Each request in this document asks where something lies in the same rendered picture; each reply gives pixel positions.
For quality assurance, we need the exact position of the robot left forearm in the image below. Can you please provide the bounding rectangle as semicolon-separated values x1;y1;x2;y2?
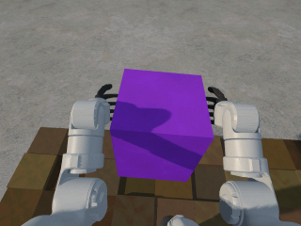
52;97;110;211

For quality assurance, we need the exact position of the robot left hand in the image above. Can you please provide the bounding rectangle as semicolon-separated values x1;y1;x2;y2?
95;84;118;121

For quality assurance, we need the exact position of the robot right upper arm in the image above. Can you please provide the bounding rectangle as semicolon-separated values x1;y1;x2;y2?
219;181;301;226

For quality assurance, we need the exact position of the robot left upper arm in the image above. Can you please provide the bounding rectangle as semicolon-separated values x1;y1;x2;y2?
21;177;108;226

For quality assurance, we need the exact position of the right robot foot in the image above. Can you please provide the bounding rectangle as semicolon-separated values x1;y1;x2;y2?
160;216;171;226

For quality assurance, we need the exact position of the carton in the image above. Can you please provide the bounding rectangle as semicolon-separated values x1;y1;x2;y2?
109;69;214;182

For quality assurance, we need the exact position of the robot right forearm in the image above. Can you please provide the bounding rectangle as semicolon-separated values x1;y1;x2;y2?
214;101;279;215

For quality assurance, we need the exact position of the robot right hand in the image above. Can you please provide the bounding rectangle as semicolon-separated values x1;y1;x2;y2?
206;87;228;124

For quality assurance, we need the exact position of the robot right shin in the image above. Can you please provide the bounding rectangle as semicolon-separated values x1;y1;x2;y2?
171;215;184;220

